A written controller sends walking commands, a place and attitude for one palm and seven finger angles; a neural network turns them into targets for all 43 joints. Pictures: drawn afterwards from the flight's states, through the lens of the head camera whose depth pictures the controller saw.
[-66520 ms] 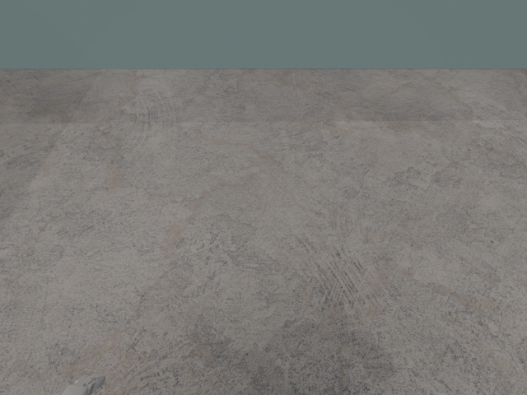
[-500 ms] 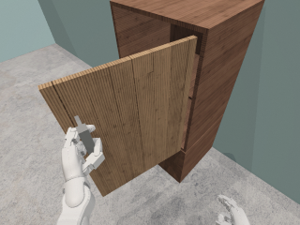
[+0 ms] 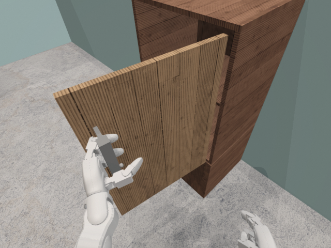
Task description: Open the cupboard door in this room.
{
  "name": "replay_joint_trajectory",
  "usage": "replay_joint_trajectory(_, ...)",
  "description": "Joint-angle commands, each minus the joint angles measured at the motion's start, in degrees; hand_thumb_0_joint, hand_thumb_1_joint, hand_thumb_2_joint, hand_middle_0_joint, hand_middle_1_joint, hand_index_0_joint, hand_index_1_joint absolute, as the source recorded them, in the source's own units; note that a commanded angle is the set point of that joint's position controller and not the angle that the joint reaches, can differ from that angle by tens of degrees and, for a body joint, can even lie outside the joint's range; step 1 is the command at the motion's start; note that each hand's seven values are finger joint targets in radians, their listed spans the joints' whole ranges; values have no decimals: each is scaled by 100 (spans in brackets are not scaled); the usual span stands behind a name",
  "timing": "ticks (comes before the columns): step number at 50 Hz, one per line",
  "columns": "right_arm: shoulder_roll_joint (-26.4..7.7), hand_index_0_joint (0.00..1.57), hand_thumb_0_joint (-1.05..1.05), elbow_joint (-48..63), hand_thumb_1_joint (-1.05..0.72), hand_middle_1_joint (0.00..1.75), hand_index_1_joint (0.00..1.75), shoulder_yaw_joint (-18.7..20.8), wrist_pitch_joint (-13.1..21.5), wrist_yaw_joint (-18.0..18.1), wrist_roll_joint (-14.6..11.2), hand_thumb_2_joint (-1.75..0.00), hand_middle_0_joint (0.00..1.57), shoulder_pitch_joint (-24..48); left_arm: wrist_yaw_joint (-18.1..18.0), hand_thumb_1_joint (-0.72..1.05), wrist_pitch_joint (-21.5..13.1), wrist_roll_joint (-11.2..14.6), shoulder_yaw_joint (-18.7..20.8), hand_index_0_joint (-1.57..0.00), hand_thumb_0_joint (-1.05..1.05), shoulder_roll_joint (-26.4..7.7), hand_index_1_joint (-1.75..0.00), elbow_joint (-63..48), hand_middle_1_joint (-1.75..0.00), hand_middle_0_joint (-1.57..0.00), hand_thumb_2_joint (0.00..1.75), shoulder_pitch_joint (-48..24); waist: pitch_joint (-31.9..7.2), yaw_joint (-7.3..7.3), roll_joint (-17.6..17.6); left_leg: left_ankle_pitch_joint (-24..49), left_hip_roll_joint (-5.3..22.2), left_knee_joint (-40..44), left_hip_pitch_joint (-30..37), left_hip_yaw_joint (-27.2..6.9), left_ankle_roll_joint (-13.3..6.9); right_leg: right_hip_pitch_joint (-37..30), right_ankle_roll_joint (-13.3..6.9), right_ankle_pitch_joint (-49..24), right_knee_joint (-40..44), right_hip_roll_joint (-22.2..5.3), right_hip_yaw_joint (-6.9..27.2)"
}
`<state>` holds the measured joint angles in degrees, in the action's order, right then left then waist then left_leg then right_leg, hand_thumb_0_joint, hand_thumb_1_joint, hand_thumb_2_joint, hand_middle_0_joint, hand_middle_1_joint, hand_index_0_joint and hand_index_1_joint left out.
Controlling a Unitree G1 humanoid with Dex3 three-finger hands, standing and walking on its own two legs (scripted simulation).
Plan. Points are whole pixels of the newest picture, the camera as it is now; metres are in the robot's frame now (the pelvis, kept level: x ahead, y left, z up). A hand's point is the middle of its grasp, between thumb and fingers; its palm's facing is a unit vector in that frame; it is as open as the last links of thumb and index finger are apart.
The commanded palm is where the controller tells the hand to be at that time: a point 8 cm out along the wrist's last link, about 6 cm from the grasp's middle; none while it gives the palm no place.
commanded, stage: open thumb and fingers to let go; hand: left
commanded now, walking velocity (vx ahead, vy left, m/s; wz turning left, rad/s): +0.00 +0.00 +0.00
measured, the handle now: (107, 152) +0.31 +0.16 +0.09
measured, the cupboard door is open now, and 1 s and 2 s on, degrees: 81 83 83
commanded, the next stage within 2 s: slide the hand sideways off the handle in 0.44 s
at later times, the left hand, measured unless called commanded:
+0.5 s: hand (121, 168) +0.27 +0.12 +0.09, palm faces +0.33 -0.94 +0.01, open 14.4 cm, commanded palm +0.23 +0.16 +0.08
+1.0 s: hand (116, 185) +0.23 +0.12 +0.09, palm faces -0.12 -0.99 -0.01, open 16.0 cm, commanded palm +0.21 +0.20 +0.08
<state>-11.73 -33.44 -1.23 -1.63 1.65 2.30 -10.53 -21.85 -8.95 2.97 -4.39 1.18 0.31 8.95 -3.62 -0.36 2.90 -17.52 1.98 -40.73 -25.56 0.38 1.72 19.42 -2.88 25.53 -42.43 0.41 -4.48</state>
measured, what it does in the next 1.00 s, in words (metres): stands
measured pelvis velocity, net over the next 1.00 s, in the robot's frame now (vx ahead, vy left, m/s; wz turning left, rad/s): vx -0.02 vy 0.03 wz -0.02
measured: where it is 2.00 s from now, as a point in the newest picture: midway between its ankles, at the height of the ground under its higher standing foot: outside the picture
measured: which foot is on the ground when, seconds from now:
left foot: down 0.00-1.00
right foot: down 0.00-1.00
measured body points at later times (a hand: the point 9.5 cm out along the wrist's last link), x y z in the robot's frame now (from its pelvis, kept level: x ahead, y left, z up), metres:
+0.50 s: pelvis +0.00 +0.02 +0.00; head +0.00 +0.01 +0.45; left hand +0.25 +0.17 +0.09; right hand +0.17 -0.19 -0.10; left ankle +0.04 +0.14 -0.71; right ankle -0.03 -0.08 -0.71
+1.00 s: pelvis -0.02 +0.03 +0.00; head -0.02 +0.01 +0.45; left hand +0.23 +0.18 +0.09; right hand +0.15 -0.20 -0.08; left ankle +0.04 +0.14 -0.71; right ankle -0.03 -0.08 -0.71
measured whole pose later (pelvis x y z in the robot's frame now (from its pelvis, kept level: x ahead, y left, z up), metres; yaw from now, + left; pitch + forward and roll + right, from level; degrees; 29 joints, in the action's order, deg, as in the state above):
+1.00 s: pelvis -0.02 +0.03 +0.00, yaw -1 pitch +2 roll +0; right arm -12.5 -29.7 -2.7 3.6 1.3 -1.0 -13.3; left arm 3.2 -10.4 8.9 -4.6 -8.0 -4.6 13.7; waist -3.1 0.9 2.5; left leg -17.7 1.8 -43.6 -28.0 1.9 -0.1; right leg 21.9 -1.2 24.5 -44.3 0.0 -2.9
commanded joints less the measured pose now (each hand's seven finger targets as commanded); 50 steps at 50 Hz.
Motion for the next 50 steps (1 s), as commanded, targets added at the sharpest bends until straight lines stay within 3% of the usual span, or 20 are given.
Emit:
replay_joint_trajectory(1,-486,20,0,930,-90,30,30,178,209,16,-1,-90,20,619,-93,-50,-346,-167,134,-30,0,-244,-120,-1324,-120,-30,30,-1164,-852,-2,-695,867,-226,214,809,33,-321,176,299,-2092,934,-175,408)
replay_joint_trajectory(3,-478,20,0,958,-90,30,30,175,190,6,8,-90,20,621,-135,-50,-310,-201,60,-30,0,-176,-120,-1408,-120,-30,30,-1125,-915,-8,-517,931,-215,205,861,31,-314,209,255,-2077,857,-134,338)
replay_joint_trajectory(12,-466,20,0,1121,-90,30,30,174,84,-83,16,-90,20,594,-412,-50,-100,-445,-454,-22,0,248,-75,-1700,-75,-22,30,-815,-990,-11,-478,1074,-148,216,885,-60,-292,298,160,-1942,628,-29,127)
replay_joint_trajectory(16,-464,20,0,1104,-90,30,30,181,38,-68,36,-90,20,627,-549,-50,-54,-577,-428,-19,0,150,-55,-1775,-55,-19,30,-1065,-1011,30,-506,953,-127,185,872,-95,-291,401,149,-1716,622,-23,136)
replay_joint_trajectory(18,-451,20,0,1127,-90,30,30,160,43,-79,22,-90,20,662,-563,-50,-15,-555,-643,-18,0,365,-45,-1776,-45,-18,30,-1087,-914,69,-453,843,-136,179,857,-100,-291,486,152,-1572,656,-20,120)
replay_joint_trajectory(21,-456,20,0,1112,-90,30,30,163,44,-70,26,-90,20,675,-589,-50,2,-502,-525,-15,0,280,-30,-1792,-30,-15,30,-996,-987,10,-457,811,-136,194,830,-121,-276,423,135,-1498,651,-9,115)
replay_joint_trajectory(25,-452,20,0,1080,-90,30,30,141,75,-80,17,-90,20,739,-625,-50,48,-516,-735,-15,0,449,-30,-1745,-30,-15,30,-1244,-832,87,-402,620,-128,200,818,-168,-273,592,137,-1230,687,-10,92)
replay_joint_trajectory(27,-454,20,0,1064,-90,30,30,142,80,-72,36,-90,20,717,-675,-50,65,-531,-643,-15,0,389,-30,-1710,-30,-15,30,-1282,-924,56,-520,575,-133,216,821,-188,-277,567,133,-1142,683,3,83)
replay_joint_trajectory(28,-656,20,0,890,-90,30,30,142,69,-115,-10,-90,20,324,417,-50,-170,-975,-1446,-15,0,-213,-30,-1494,-30,-15,30,-1177,-648,521,-817,703,-119,196,824,-203,-324,841,187,-1476,588,-30,259)
replay_joint_trajectory(29,-652,20,0,1027,-90,30,30,227,72,-70,-79,-90,20,270,1020,-50,-389,-717,-906,-15,0,-652,-30,-1856,-30,-15,30,-1364,-1138,284,-531,853,-138,148,889,-146,-363,582,145,-1802,525,-46,310)
replay_joint_trajectory(30,-616,20,0,1095,-90,30,30,185,159,-25,-102,-90,20,359,1485,-50,-570,-583,-907,-15,0,-776,-30,-2043,-30,-15,30,-1422,-1260,241,-260,921,-174,132,985,-92,-378,487,141,-1976,498,-74,330)
replay_joint_trajectory(33,-620,20,0,1210,-90,30,30,102,397,70,-270,-90,20,399,2656,-50,-736,117,-939,-15,0,-776,-30,-1892,-30,-15,30,-1341,-991,343,-192,626,-190,169,998,-161,-381,659,166,-1677,582,-17,241)
replay_joint_trajectory(34,-613,20,0,1246,-90,30,30,85,469,91,-319,-90,20,411,2853,-50,-698,385,-829,-15,0,-743,-30,-1822,-30,-15,30,-1317,-908,326,-199,509,-174,221,988,-190,-372,659,156,-1520,636,10,209)
replay_joint_trajectory(36,-631,20,0,1301,-90,30,30,81,621,121,-370,-90,20,449,2893,-50,-626,754,-419,-15,0,-784,-30,-1689,-30,-15,30,-949,-766,173,-365,195,-173,311,842,-247,-328,715,182,-1115,705,53,109)
replay_joint_trajectory(38,-647,20,0,1309,-90,30,30,70,733,102,-377,-90,20,467,2712,-50,-560,838,-161,-15,0,-829,-30,-1629,-30,-15,30,-817,-685,98,-499,-3,-183,384,743,-252,-311,742,198,-814,752,64,75)
replay_joint_trajectory(41,-672,20,0,1290,-90,30,30,71,801,49,-355,-90,20,462,2411,-50,-540,709,279,-15,0,-1183,-30,-1544,-30,-15,30,-682,-573,19,-475,-147,-188,435,600,-193,-303,731,197,-563,782,45,125)
replay_joint_trajectory(42,-662,20,0,1294,-90,30,30,84,819,32,-348,-90,20,466,2362,-50,-550,662,271,-15,0,-1149,-30,-1598,-30,-15,30,-683,-623,19,-467,-105,-190,426,638,-166,-311,726,197,-592,773,48,137)
replay_joint_trajectory(44,-673,20,0,1323,-90,30,30,91,833,-2,-340,-90,20,434,2320,-50,-535,627,418,-15,0,-1266,-30,-1570,-30,-15,30,-314,-617,-68,-417,-79,-174,449,594,-146,-309,651,180,-596,769,58,137)
replay_joint_trajectory(47,-658,20,0,1366,-90,30,30,89,828,-22,-340,-90,20,428,2347,-50,-542,616,485,-15,0,-1291,-30,-1692,-30,-15,30,-133,-616,-72,-298,7,-181,426,591,-71,-301,618,184,-703,755,58,163)
replay_joint_trajectory(50,-666,20,0,1391,-90,30,30,102,814,-7,-337,-90,20,424,2385,-50,-526,660,781,-15,0,-1534,-30,-1781,-30,-15,30,94,-616,-98,-310,114,-185,377,519,-16,-311,534,197,-844,774,51,216)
